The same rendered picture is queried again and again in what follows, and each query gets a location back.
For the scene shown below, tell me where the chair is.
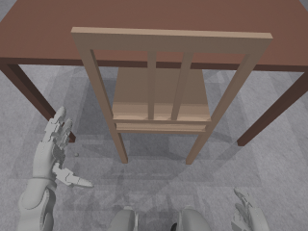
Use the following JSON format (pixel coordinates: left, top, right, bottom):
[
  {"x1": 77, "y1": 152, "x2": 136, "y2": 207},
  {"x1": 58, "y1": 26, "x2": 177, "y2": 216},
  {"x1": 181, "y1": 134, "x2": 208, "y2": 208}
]
[{"x1": 70, "y1": 27, "x2": 273, "y2": 165}]

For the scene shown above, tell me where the robot right thigh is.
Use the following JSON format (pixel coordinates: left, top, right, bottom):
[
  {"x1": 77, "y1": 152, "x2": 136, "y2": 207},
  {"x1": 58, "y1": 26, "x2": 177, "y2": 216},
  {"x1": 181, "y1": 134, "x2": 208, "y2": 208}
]
[{"x1": 176, "y1": 209, "x2": 212, "y2": 231}]

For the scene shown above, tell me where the left robot forearm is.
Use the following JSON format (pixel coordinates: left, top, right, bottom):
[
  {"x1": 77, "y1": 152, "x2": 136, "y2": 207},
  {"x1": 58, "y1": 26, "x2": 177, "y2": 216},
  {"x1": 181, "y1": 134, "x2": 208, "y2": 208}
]
[{"x1": 15, "y1": 177, "x2": 58, "y2": 231}]

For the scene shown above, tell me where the table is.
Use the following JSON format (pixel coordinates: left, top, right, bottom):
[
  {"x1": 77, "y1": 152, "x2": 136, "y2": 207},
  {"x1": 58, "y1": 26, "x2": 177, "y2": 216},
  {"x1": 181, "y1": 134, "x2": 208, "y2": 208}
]
[{"x1": 0, "y1": 0, "x2": 308, "y2": 146}]

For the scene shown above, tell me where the robot left hand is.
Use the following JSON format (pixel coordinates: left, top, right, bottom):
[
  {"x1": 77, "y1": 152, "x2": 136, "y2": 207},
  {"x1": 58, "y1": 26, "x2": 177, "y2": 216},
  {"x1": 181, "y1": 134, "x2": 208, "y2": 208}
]
[{"x1": 32, "y1": 106, "x2": 94, "y2": 189}]

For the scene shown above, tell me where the robot left thigh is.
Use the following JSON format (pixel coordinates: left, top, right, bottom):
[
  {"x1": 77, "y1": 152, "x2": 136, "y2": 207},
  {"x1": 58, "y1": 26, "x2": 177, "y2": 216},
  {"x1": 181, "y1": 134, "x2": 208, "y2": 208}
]
[{"x1": 107, "y1": 209, "x2": 140, "y2": 231}]

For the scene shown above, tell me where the robot right hand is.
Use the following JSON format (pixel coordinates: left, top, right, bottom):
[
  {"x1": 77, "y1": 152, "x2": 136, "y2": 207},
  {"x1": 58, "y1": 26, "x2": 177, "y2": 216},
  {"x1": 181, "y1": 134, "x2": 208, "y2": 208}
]
[{"x1": 231, "y1": 187, "x2": 270, "y2": 231}]

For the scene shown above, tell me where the robot thigh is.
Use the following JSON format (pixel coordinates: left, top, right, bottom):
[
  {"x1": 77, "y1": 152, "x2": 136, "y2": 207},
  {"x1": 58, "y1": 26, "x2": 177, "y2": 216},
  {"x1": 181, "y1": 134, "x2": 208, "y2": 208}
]
[
  {"x1": 176, "y1": 209, "x2": 212, "y2": 231},
  {"x1": 107, "y1": 209, "x2": 140, "y2": 231}
]

